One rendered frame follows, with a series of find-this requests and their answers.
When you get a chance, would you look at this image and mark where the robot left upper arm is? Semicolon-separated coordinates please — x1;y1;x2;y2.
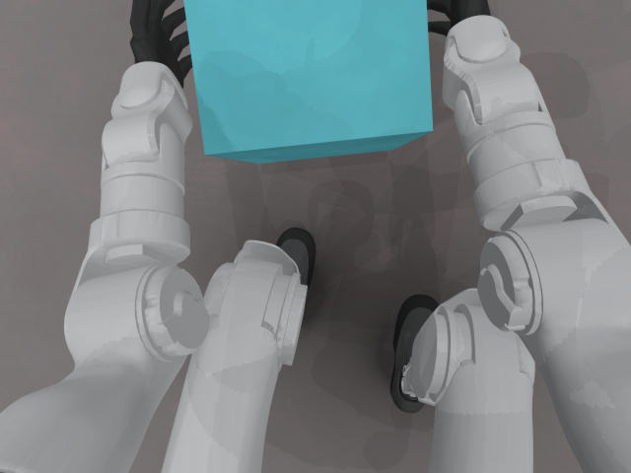
0;263;210;473

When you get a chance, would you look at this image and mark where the robot right forearm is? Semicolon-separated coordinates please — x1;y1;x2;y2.
442;15;631;250

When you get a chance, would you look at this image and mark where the robot left forearm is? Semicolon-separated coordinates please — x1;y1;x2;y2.
64;61;193;339

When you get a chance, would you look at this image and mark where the carton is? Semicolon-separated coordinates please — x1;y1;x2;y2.
183;0;433;164

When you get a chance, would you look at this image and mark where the robot right upper arm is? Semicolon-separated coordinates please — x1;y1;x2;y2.
477;218;631;473

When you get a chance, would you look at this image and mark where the robot right foot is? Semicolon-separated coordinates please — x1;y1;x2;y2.
390;295;439;413

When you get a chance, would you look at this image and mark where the robot foot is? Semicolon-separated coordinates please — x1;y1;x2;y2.
276;228;316;288
390;295;439;413

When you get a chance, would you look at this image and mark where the robot left foot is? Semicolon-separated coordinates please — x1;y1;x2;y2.
276;228;316;288

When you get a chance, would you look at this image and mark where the robot left hand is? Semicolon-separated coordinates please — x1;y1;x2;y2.
130;0;192;89

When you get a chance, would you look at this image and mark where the robot right hand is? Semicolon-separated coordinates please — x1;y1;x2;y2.
427;0;491;36

